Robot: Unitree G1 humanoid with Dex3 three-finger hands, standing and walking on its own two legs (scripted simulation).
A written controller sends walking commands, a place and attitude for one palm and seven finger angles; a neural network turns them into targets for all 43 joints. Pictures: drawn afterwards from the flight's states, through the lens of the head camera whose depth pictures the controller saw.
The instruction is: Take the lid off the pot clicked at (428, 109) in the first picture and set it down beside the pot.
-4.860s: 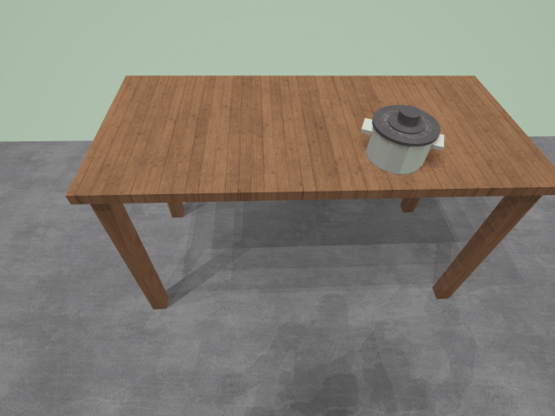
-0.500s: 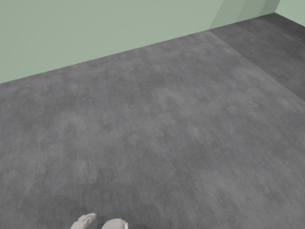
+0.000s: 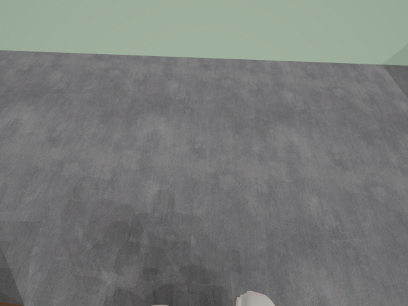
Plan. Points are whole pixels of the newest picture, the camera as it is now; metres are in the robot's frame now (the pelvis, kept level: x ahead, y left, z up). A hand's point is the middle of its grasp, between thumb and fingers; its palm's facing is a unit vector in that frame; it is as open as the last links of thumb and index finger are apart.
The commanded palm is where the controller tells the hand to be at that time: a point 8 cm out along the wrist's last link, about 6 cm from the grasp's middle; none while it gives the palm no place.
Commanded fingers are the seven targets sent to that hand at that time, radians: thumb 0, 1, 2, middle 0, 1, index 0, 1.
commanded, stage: turn to face it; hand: left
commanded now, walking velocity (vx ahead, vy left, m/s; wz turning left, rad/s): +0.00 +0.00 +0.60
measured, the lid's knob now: out of the picture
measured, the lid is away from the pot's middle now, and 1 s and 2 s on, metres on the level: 0.00 0.00 0.00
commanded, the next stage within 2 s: none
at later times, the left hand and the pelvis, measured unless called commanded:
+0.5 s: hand out of the picture +0.00 +0.15 -0.15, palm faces +0.31 -0.91 -0.28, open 7.4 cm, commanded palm none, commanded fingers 0.00 0.90 0.90 -0.20 -0.30 -0.20 -0.30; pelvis +0.00 -0.06 +0.01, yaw +19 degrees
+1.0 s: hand out of the picture -0.05 +0.22 -0.16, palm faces +0.58 -0.77 -0.26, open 7.4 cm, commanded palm none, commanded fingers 0.00 0.90 0.90 -0.20 -0.30 -0.20 -0.30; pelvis -0.01 -0.02 +0.00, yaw +36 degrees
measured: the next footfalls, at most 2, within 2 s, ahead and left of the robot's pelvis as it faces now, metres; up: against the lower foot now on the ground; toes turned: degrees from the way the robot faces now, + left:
right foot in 0.22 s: +0.05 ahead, -0.16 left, +0.00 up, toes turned +5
left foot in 0.66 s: -0.03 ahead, +0.08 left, +0.00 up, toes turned +32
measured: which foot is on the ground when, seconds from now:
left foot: down 0.00-0.22, up 0.24-0.64, down 0.66-1.00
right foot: up 0.00-0.20, down 0.22-0.66, up 0.68-1.00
